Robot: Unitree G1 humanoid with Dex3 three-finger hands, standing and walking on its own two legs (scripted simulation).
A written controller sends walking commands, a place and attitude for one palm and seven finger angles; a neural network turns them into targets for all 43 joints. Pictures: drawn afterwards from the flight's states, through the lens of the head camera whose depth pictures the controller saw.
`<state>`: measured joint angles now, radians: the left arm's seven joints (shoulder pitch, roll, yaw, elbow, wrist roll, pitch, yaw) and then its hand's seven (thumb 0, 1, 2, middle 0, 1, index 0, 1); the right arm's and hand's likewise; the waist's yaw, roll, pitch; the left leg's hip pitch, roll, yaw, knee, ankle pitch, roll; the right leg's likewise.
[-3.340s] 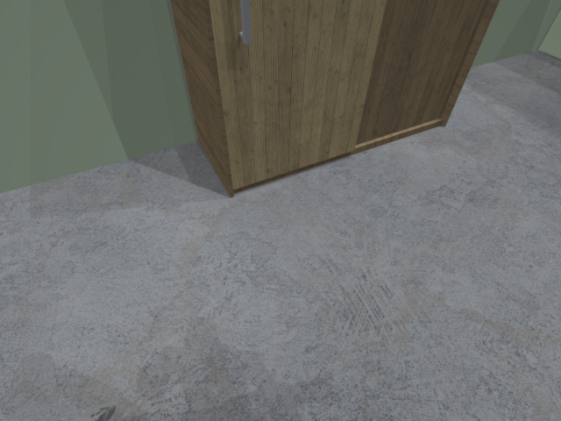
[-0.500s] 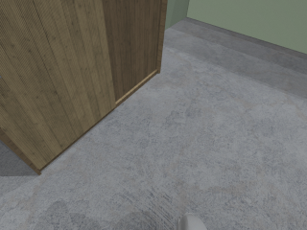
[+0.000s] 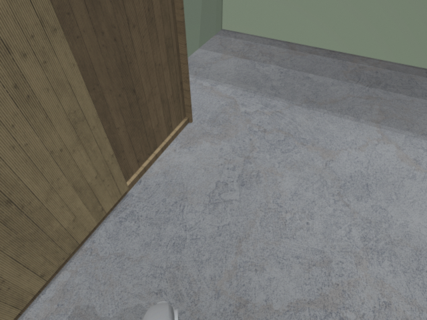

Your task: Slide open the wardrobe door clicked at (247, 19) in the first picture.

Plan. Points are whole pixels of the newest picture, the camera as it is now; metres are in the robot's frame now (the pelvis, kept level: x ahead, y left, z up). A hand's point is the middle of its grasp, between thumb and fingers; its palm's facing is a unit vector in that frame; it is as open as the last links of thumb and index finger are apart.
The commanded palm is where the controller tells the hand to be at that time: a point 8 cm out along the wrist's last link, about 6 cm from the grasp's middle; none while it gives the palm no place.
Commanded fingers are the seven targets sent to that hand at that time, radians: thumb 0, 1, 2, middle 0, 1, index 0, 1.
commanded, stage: turn to face it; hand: left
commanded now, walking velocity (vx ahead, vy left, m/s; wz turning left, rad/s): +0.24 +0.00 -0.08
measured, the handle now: out of the picture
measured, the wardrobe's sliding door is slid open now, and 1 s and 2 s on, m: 0.00 0.00 0.00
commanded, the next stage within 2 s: take the last steps up to it in 1.90 s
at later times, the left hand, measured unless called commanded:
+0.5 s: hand (105, 305) +0.19 +0.26 -0.17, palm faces +0.22 -0.96 -0.18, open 7.4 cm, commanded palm none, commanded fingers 0.00 0.90 0.90 -0.20 -0.30 -0.20 -0.30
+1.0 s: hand out of the picture +0.14 +0.21 -0.15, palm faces +0.47 -0.84 -0.27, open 7.4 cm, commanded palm none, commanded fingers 0.00 0.90 0.90 -0.20 -0.30 -0.20 -0.30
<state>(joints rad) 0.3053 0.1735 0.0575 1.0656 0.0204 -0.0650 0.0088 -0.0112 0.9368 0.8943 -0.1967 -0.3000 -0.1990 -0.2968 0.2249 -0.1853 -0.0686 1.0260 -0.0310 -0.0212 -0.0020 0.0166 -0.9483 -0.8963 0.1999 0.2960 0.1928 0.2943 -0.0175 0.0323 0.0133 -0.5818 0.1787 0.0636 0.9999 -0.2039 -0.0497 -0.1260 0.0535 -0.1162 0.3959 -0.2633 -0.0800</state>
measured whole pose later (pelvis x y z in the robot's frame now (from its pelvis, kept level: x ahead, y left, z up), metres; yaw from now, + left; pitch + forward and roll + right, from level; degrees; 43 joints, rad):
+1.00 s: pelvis +0.15 +0.00 +0.00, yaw +29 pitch -1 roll +2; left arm 0.21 0.17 0.03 0.89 0.02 0.01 0.02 0.01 0.91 0.89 -0.20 -0.30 -0.20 -0.30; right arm 0.21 -0.27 -0.10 0.96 -0.03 0.09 0.03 0.00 -0.91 -0.90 0.20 0.30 0.19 0.29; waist -0.03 0.03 0.08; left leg -0.49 0.05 0.02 1.08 -0.39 -0.09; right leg -0.18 -0.12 -0.20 0.50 -0.30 0.00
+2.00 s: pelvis +0.16 -0.01 +0.00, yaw +60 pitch -1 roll +2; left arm 0.25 0.18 0.03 0.91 0.03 0.02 0.02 0.01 0.91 0.89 -0.20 -0.30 -0.20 -0.30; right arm 0.21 -0.26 -0.08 0.99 -0.02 0.09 0.02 0.00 -0.91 -0.90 0.20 0.30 0.19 0.29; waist 0.00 0.02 0.08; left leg -0.40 0.03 -0.03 1.02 -0.40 -0.08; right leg -0.22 -0.09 -0.16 0.49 -0.25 -0.03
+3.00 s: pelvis +0.25 +0.22 +0.00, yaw +66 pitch -1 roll -1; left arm 0.25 0.17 0.05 1.05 0.02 -0.05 0.02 -0.01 0.95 0.89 -0.20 -0.30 -0.20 -0.30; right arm 0.26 -0.16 -0.06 1.04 -0.03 -0.01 0.00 0.00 -0.92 -0.90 0.20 0.30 0.19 0.29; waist -0.02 0.03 0.04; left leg -0.50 0.12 0.04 0.92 -0.27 -0.02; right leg -0.19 0.01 -0.14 0.42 -0.22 -0.06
